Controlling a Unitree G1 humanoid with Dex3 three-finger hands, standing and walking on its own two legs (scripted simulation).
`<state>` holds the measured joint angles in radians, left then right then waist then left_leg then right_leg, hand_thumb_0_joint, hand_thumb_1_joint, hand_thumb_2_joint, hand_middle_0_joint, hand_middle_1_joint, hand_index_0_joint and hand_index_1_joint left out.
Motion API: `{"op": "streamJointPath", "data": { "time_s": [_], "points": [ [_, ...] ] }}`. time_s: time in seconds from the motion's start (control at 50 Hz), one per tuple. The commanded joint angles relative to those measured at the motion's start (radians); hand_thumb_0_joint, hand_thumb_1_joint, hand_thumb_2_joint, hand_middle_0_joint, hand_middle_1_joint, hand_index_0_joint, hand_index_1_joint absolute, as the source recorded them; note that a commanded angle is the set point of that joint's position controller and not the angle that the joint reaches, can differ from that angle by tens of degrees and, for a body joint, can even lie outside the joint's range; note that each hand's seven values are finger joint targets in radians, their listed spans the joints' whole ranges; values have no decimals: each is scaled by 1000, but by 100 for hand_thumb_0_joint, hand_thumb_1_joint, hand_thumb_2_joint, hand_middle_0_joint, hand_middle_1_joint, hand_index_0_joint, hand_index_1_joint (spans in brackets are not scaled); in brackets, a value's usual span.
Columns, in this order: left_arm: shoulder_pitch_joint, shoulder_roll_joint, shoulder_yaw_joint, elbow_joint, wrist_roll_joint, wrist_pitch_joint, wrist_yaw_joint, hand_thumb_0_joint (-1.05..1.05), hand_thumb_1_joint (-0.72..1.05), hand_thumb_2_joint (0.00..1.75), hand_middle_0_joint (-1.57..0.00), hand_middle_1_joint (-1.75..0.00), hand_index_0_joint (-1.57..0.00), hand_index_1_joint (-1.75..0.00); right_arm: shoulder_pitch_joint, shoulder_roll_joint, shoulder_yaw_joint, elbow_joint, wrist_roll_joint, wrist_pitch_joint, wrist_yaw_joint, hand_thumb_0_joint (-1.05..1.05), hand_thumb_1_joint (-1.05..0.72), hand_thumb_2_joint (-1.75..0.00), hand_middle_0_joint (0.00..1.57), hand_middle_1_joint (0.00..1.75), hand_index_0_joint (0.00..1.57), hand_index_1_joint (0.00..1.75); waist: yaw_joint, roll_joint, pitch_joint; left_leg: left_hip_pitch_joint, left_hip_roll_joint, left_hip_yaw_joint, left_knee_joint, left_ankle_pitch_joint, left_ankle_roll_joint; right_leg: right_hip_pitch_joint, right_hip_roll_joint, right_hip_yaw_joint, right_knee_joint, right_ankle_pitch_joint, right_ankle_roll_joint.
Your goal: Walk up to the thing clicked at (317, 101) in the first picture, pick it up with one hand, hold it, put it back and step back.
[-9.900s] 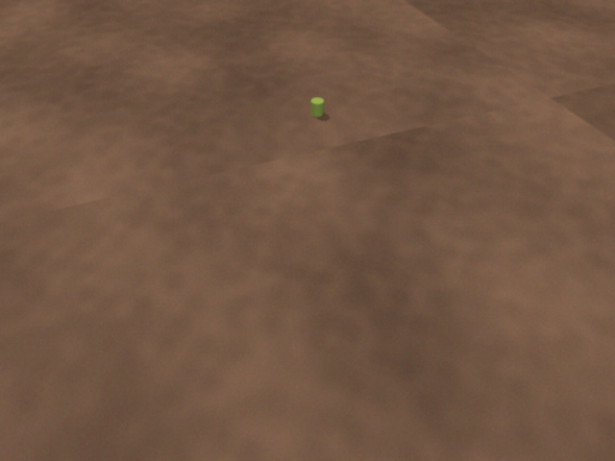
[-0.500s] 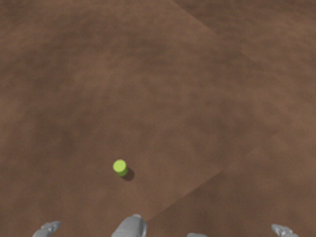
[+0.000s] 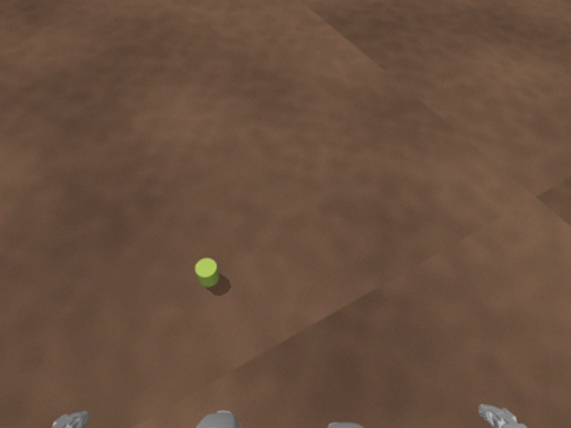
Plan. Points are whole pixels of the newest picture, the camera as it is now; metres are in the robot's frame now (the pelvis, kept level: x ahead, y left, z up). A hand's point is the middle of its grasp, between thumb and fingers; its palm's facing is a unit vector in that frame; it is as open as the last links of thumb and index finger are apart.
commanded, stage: walk up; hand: left
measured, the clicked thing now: (207, 272) +0.66 +0.29 -0.72
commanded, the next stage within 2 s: stand in 1.12 s
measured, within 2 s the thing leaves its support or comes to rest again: neither
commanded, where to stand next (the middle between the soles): +0.29 +0.03 m, yaw +4 degrees
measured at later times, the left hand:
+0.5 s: hand out of the picture +0.02 +0.27 -0.14, palm faces +0.07 -0.92 -0.39, open 7.3 cm
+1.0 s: hand out of the picture +0.03 +0.28 -0.14, palm faces +0.09 -0.93 -0.36, open 7.3 cm
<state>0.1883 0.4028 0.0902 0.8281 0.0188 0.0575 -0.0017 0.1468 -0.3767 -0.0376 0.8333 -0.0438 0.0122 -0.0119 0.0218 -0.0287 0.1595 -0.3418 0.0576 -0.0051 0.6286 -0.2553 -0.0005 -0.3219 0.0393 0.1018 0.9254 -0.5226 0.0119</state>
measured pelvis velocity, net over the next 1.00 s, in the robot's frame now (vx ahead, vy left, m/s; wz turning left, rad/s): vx -0.04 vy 0.01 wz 0.06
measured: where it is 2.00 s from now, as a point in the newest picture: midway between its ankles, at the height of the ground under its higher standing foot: outside the picture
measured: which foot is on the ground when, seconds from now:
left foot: down 0.00-0.08, up 0.10-0.32, down 0.34-1.00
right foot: up 0.00-0.04, down 0.06-1.00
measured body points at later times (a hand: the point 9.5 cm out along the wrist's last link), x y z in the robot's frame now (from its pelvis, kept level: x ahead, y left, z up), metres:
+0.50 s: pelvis -0.06 -0.01 +0.00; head -0.04 +0.00 +0.45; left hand +0.01 +0.32 -0.11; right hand +0.02 -0.30 -0.12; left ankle -0.04 +0.12 -0.72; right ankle -0.05 -0.13 -0.72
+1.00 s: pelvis -0.04 +0.01 +0.02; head -0.03 +0.02 +0.46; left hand +0.03 +0.33 -0.11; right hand +0.09 -0.27 -0.10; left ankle -0.04 +0.12 -0.72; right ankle -0.05 -0.13 -0.72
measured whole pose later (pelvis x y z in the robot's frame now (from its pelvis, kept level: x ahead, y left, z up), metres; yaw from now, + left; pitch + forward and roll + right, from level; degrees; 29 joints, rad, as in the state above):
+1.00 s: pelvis -0.04 +0.01 +0.02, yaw +3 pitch -3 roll -1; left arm 0.11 0.37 0.03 1.07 0.01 -0.03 0.01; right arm 0.09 -0.33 -0.03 1.04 -0.02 0.00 0.02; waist 0.03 -0.01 0.07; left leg -0.18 -0.03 -0.05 0.47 -0.25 0.02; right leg -0.12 -0.04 -0.01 0.43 -0.26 0.03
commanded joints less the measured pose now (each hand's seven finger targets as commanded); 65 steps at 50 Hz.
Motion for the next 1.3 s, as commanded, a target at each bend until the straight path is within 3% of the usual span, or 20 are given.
{"op": "streamJointPath", "data": {
  "time_s": [0.0,0.02,0.04,0.06,0.12,0.24,0.3,0.32,0.34,0.36,0.38,0.48,0.52,0.56,0.64,0.7,0.82,1.08,1.12,1.28],
  "points": [
    [97,138,42,18,3,-68,12,0,90,90,-20,-30,-20,-30,-21,-266,-71,-58,6,3,-5,0,-90,-90,20,30,20,30,7,217,-209,90,119,-115,-49,95,165,187,10,-138,-548,191,-16],
    [121,185,54,41,16,-78,17,0,90,90,-20,-30,-20,-30,-8,-221,-59,-58,16,8,-2,0,-90,-90,20,30,20,30,15,128,-206,-26,80,-90,64,43,110,269,-30,-28,-555,229,-39],
    [112,259,72,30,28,-89,21,0,90,90,-20,-30,-20,-30,14,-145,-35,-74,27,9,2,0,-90,-90,20,30,20,30,2,-109,-171,-229,-42,-75,187,-214,33,280,-228,317,-608,126,-94],
    [29,357,83,-10,26,-87,20,0,90,90,-20,-30,-20,-30,-61,-192,-54,-81,32,13,-14,0,-90,-90,20,30,20,30,39,-161,-139,-120,-72,-156,298,-363,3,-16,-418,493,-648,59,-253],
    [-102,257,57,-23,22,-97,25,0,90,90,-20,-30,-20,-30,-1,-219,-61,-10,49,6,-10,0,-90,-90,20,30,20,30,-32,-58,-36,-119,-89,-177,397,-231,1,-26,-299,252,-570,215,-204],
    [-1,248,60,9,23,-103,18,0,90,90,-20,-30,-20,-30,-3,-193,-55,13,18,-18,16,0,-90,-90,20,30,20,30,32,-158,-86,-88,-57,-75,87,-270,-13,137,-289,205,-549,158,-200],
    [-42,225,38,6,4,-88,12,0,90,90,-20,-30,-20,-30,72,-173,-61,59,18,-34,18,0,-90,-90,20,30,20,30,-20,-129,-139,147,-94,-8,-220,-96,9,85,-237,100,-446,301,-146],
    [-35,186,19,4,1,-84,11,0,90,90,-20,-30,-20,-30,93,-188,-71,68,9,-42,14,0,-90,-90,20,30,20,30,-29,-81,-166,264,-59,-82,-265,-19,24,18,-204,65,-365,348,-106],
    [-60,132,4,6,-14,-82,8,0,90,90,-20,-30,-20,-30,70,-250,-81,66,1,-47,10,0,-90,-90,20,30,20,30,-29,116,-180,245,115,-383,-321,-96,93,-73,-88,-31,-258,203,-38],
    [-78,173,20,28,-20,-76,17,0,90,90,-20,-30,-20,-30,37,-304,-86,57,9,-45,15,0,-90,-90,20,30,20,30,-23,165,-146,77,209,-471,-370,-293,190,-1,-42,-92,-173,-25,-32],
    [-49,189,21,37,-17,-78,16,0,90,90,-20,-30,-20,-30,13,-291,-85,48,9,-48,20,0,-90,-90,20,30,20,30,-12,150,-121,57,218,-469,-372,-306,220,16,-60,-67,-130,-45,-33],
    [27,153,15,110,-10,-112,15,0,90,90,-20,-30,-20,-30,-57,-197,-43,55,27,-34,21,0,-90,-90,20,30,20,30,40,172,-151,19,70,-206,-197,67,72,257,-70,-69,-532,265,-45],
    [33,244,32,124,6,-119,23,0,90,90,-20,-30,-20,-30,-42,-161,-38,51,38,-27,20,0,-90,-90,20,30,20,30,28,2,-156,-87,-49,-132,-45,-79,18,298,-228,191,-616,157,-121],
    [-77,260,30,87,10,-121,20,0,90,90,-20,-30,-20,-30,11,-170,-47,85,29,-25,15,0,-90,-90,20,30,20,30,-13,-48,-104,-8,-57,-87,36,-230,10,146,-359,269,-625,130,-212],
    [-125,201,7,93,-3,-119,19,0,90,90,-20,-30,-20,-30,35,-167,-49,114,23,-44,20,0,-90,-90,20,30,20,30,-38,-58,-138,175,-17,-122,-177,127,33,83,-231,40,-529,405,-104],
    [-103,164,-4,117,-17,-111,14,0,90,90,-20,-30,-20,-30,-32,-211,-52,108,24,-53,24,0,-90,-90,20,30,20,30,1,46,-144,126,80,-247,-241,137,86,136,-103,-76,-473,246,-34],
    [-92,170,-12,158,-18,-112,21,0,90,90,-20,-30,-20,-30,-74,-196,-44,131,27,-47,14,0,-90,-90,20,30,20,30,2,116,-203,163,62,-173,-242,325,62,240,-131,-72,-490,438,-41],
    [-132,180,-14,206,-9,-112,22,0,90,90,-20,-30,-20,-30,-124,-167,-42,161,30,-35,17,0,-90,-90,20,30,20,30,-12,38,-196,174,29,-128,-243,235,40,262,-165,-51,-564,460,-48],
    [-138,143,-38,216,-17,-103,18,0,90,90,-20,-30,-20,-30,-132,-182,-34,171,38,-47,11,0,-90,-90,20,30,20,30,-19,29,-203,265,64,-144,-271,421,39,238,-168,-46,-581,580,-28],
    [-131,157,-48,244,-10,-99,13,0,90,90,-20,-30,-20,-30,-145,-176,-21,205,42,-42,10,0,-90,-90,20,30,20,30,-18,37,-208,249,56,-126,-328,309,22,278,-169,-41,-634,496,-20]
  ]
}}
